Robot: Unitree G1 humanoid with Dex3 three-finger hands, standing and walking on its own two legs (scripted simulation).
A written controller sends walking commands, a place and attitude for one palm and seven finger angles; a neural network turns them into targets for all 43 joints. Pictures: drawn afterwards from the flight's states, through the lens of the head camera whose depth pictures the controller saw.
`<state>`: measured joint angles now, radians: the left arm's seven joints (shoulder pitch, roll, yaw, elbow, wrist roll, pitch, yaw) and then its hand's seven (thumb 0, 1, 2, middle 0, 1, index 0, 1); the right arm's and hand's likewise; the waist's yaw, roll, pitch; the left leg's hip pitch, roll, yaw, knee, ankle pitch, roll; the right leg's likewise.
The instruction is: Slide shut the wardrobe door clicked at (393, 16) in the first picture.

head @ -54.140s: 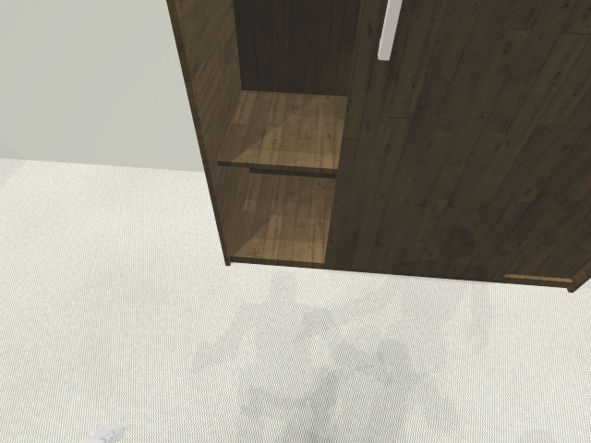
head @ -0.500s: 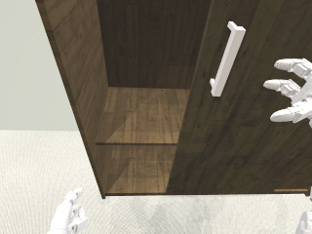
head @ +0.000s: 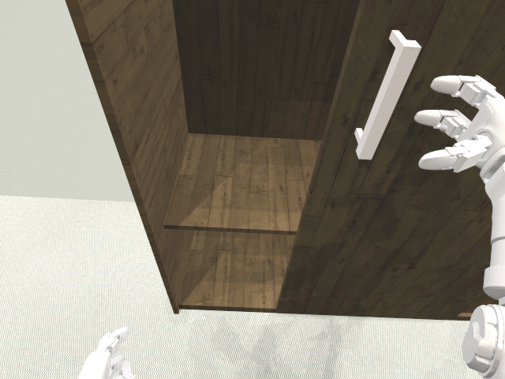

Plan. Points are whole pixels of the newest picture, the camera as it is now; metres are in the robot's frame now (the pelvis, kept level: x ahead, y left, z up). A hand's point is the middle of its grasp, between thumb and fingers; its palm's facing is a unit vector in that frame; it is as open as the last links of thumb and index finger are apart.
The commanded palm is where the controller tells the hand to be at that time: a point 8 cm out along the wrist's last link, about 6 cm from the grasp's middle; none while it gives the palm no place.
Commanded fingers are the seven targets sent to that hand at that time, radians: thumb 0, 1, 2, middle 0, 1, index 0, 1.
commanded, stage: move the hooked fingers beside the handle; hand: right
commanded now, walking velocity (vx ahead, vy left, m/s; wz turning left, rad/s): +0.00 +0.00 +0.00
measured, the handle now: (379, 99) +0.48 -0.15 +0.24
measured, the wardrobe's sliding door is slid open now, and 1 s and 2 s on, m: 0.38 0.38 0.38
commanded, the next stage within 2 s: feel for the door with the fingertips in 1.02 s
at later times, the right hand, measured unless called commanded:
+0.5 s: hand (437, 127) +0.42 -0.22 +0.24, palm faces +0.02 +1.00 -0.03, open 14.0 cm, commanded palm +0.40 -0.27 +0.24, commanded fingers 0.00 0.50 -0.30 0.30 1.20 0.30 1.20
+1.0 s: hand (436, 126) +0.42 -0.22 +0.24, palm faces +0.03 +1.00 -0.03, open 14.0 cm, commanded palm +0.41 -0.27 +0.24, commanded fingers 0.00 0.50 -0.30 0.30 1.20 0.30 1.20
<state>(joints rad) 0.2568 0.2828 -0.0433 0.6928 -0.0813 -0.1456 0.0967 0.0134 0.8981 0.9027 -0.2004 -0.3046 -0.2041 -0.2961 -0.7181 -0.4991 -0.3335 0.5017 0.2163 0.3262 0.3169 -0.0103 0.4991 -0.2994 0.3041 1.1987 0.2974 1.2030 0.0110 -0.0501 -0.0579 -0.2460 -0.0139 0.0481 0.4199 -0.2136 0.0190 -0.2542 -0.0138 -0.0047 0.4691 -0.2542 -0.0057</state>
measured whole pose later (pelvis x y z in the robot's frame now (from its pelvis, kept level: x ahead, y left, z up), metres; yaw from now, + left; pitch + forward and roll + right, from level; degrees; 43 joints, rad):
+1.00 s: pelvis -0.01 +0.00 +0.00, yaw +0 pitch +3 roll +1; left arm 0.27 0.28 -0.04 0.69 -0.08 -0.11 0.09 0.01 0.90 0.90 -0.20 -0.30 -0.20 -0.30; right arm -0.83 -0.53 -0.32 0.73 0.18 0.25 0.29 -0.01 0.50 -0.30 0.30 1.20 0.30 1.20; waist 0.04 -0.04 -0.06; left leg -0.28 -0.02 0.06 0.43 -0.20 0.03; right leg -0.29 -0.02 0.00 0.49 -0.25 0.00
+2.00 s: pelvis -0.01 +0.01 +0.00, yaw +0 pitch +3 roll +1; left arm 0.28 0.28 -0.03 0.72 -0.07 -0.11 0.08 0.01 0.90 0.90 -0.20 -0.30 -0.20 -0.30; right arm -0.89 -0.43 -0.26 0.72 0.17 0.25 0.21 -0.01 0.50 -0.30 0.30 1.20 0.30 1.20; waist 0.04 -0.05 -0.06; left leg -0.26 -0.02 0.05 0.41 -0.20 0.03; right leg -0.27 -0.02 0.00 0.46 -0.24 0.00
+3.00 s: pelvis -0.01 -0.01 +0.00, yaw +0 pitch +3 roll +1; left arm 0.29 0.26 -0.04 0.74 -0.06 -0.15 0.06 0.01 0.90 0.90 -0.20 -0.30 -0.20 -0.30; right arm -0.94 -0.38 -0.22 0.75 0.16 0.24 0.17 -0.01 0.50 -0.30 0.31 1.22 0.30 1.21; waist 0.03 -0.04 -0.07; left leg -0.27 -0.01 0.05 0.41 -0.19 0.01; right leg -0.29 -0.01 0.00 0.47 -0.24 -0.01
